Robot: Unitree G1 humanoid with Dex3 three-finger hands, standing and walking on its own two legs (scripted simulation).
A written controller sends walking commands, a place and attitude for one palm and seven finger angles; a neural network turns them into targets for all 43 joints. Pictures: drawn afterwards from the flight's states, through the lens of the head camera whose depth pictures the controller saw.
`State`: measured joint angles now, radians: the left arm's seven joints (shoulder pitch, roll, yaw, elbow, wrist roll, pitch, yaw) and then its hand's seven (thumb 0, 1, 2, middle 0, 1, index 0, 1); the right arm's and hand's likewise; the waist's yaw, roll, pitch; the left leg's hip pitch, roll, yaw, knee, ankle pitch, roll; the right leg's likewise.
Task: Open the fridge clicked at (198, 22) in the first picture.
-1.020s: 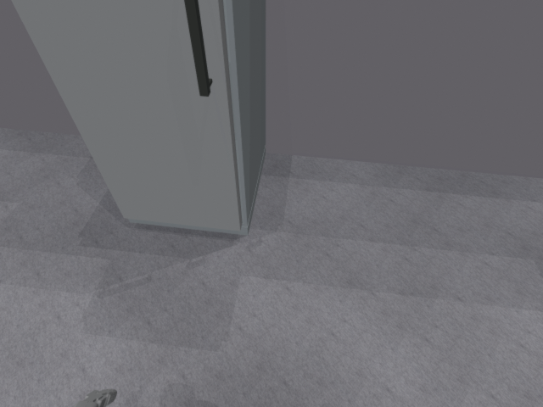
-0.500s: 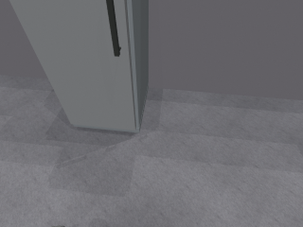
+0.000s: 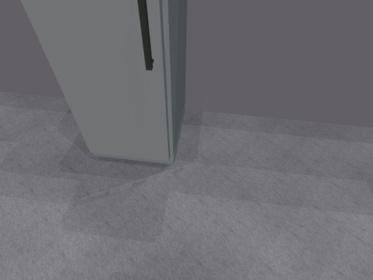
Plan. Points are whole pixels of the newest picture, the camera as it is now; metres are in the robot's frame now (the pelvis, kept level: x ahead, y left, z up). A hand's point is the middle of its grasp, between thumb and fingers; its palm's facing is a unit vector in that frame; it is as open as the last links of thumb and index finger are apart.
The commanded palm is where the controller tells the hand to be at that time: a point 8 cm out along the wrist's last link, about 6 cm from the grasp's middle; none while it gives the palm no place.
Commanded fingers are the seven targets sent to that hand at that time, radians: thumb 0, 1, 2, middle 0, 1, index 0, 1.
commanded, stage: look at it before walking up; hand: right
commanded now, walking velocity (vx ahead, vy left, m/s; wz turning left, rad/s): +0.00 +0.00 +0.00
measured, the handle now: (144, 9) +0.89 +0.20 +0.21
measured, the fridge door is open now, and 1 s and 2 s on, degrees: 0 0 0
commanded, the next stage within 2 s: walk to a spot facing it in 0.42 s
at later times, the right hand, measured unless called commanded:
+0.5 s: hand out of the picture +0.07 -0.25 -0.16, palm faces -0.03 +0.94 -0.34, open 7.3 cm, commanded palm none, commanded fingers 0.00 -0.90 -0.90 0.20 0.30 0.20 0.30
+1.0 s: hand out of the picture +0.05 -0.17 -0.18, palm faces -0.15 +0.95 -0.26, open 7.3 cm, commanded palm none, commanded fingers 0.00 -0.90 -0.90 0.20 0.30 0.20 0.30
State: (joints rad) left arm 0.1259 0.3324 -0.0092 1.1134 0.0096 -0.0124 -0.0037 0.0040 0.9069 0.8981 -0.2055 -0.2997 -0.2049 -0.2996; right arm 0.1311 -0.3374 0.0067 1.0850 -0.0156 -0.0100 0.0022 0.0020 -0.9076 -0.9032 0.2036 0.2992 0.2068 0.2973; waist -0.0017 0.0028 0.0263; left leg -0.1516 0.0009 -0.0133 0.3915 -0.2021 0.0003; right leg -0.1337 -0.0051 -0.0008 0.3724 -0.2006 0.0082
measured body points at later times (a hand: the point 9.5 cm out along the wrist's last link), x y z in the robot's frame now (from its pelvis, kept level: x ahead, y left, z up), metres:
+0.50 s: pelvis +0.00 +0.00 +0.00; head +0.01 +0.00 +0.45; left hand +0.08 +0.29 -0.13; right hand +0.07 -0.30 -0.13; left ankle +0.01 +0.12 -0.75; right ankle +0.00 -0.12 -0.75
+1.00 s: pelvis -0.02 +0.02 -0.02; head +0.01 +0.05 +0.43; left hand +0.01 +0.28 -0.18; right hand +0.06 -0.22 -0.16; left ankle +0.00 +0.10 -0.75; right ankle -0.01 -0.13 -0.69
